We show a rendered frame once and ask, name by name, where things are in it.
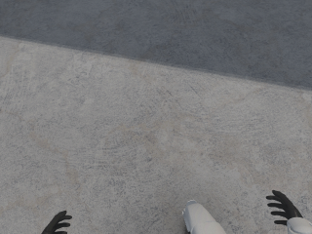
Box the right robot hand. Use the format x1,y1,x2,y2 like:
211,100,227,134
265,190,303,226

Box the robot right thigh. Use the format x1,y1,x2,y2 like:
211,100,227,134
182,203,226,234

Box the right robot shin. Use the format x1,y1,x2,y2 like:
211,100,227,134
186,200,197,207

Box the robot right forearm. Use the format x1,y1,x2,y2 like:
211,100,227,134
287,217,312,234

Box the left robot hand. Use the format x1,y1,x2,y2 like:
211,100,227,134
41,211,72,234

